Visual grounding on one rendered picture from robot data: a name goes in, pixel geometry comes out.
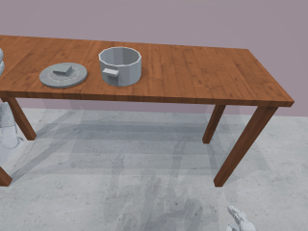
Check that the robot left hand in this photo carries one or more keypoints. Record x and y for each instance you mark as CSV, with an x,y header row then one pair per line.
x,y
9,142

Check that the knob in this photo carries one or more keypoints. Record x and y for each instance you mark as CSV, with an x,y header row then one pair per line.
x,y
62,69

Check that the table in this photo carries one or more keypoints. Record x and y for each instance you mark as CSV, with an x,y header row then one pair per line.
x,y
170,73

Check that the pot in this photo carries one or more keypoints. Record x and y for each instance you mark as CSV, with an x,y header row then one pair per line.
x,y
120,66

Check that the robot right hand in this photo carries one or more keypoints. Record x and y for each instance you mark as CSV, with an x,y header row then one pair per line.
x,y
241,219

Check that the lid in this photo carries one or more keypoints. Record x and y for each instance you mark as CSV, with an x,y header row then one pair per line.
x,y
76,75

